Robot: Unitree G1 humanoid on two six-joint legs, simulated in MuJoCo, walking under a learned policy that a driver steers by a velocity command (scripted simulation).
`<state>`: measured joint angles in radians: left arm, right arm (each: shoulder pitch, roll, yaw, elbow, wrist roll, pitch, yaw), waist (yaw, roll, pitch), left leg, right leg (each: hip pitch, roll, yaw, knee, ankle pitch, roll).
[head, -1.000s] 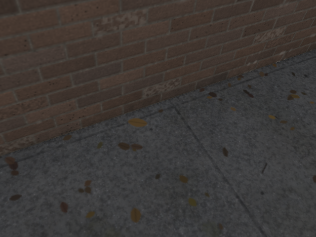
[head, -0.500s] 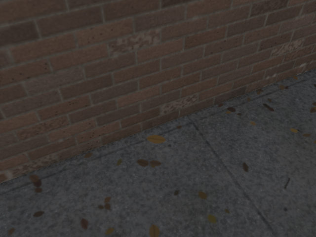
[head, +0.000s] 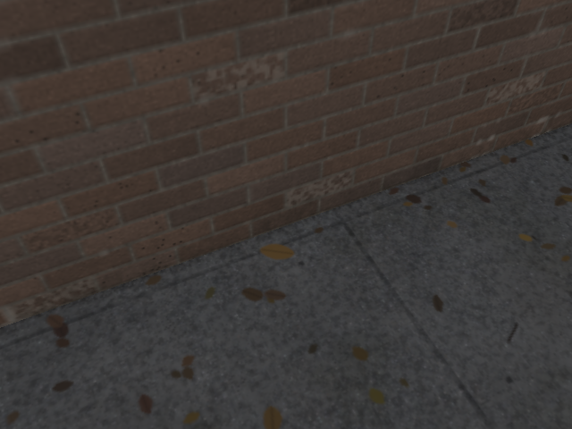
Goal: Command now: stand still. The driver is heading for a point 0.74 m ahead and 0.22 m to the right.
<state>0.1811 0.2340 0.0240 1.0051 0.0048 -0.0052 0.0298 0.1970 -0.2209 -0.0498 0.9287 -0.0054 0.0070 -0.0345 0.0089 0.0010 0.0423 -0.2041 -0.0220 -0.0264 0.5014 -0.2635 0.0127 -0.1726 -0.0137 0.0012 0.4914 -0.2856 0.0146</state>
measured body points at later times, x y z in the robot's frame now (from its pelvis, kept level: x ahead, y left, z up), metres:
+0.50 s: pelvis +0.01 +0.00 +0.00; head +0.03 +0.00 +0.45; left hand +0.04 +0.24 -0.15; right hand +0.06 -0.25 -0.15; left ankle +0.00 +0.11 -0.74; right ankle -0.01 -0.13 -0.74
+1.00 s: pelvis +0.05 -0.02 -0.01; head +0.05 -0.02 +0.44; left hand +0.05 +0.23 -0.16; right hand +0.02 -0.26 -0.17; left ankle +0.00 +0.11 -0.74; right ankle +0.00 -0.12 -0.73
